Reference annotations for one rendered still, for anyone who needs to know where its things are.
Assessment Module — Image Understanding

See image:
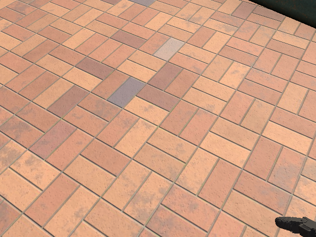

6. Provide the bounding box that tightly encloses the robot right hand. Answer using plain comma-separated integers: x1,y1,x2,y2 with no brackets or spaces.
275,216,316,237

